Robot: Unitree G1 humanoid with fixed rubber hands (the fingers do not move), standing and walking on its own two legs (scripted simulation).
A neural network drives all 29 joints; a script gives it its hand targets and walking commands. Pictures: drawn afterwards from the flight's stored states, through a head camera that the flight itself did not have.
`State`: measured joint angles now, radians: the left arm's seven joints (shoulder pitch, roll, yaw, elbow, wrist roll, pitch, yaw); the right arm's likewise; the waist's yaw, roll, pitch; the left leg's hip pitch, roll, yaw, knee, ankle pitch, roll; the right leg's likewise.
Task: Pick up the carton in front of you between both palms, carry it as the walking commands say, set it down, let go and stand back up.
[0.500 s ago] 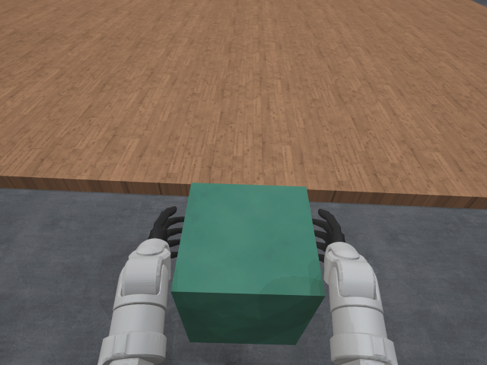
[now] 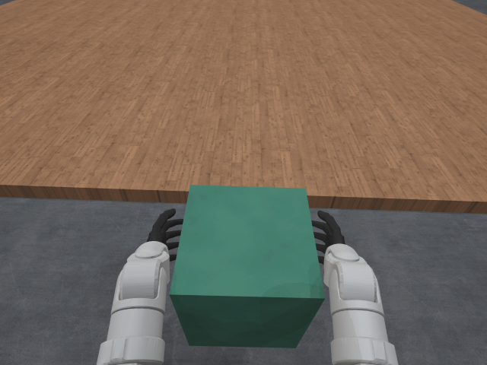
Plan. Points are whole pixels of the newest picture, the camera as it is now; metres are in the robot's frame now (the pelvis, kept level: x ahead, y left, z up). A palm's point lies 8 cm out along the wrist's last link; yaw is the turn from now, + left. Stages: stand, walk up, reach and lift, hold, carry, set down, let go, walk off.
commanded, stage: carry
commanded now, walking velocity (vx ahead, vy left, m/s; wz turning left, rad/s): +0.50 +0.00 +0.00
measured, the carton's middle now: (245, 270) +0.29 +0.00 -0.02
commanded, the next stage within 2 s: none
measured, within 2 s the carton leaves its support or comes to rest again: neither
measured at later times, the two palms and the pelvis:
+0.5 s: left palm (181, 175) +0.44 +0.14 +0.08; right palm (327, 182) +0.44 -0.16 +0.08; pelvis +0.18 -0.01 +0.00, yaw -2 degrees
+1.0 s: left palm (219, 101) +0.75 +0.08 +0.09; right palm (324, 104) +0.76 -0.22 +0.09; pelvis +0.48 -0.08 +0.01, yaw +0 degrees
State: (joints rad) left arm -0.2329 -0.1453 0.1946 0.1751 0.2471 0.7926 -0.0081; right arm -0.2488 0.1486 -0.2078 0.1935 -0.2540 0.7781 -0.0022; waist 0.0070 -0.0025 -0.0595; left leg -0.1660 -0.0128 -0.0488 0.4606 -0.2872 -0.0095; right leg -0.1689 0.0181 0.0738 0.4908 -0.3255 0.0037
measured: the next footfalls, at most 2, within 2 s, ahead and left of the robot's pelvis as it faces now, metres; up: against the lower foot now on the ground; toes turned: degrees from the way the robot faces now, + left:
left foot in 0.36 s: +0.19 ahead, +0.09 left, +0.00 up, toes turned +9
right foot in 0.72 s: +0.48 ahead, -0.15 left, +0.00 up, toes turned -14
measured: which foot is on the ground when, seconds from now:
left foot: down 0.00-0.14, up 0.16-0.34, down 0.36-0.74, up 0.76-1.00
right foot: down 0.00-0.36, up 0.38-0.70, down 0.72-1.00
